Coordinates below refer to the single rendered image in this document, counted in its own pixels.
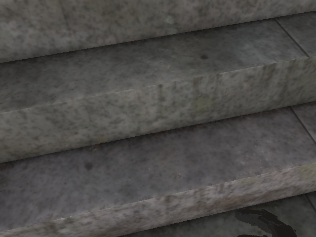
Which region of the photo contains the robot right hand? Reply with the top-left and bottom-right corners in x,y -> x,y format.
234,209 -> 297,237

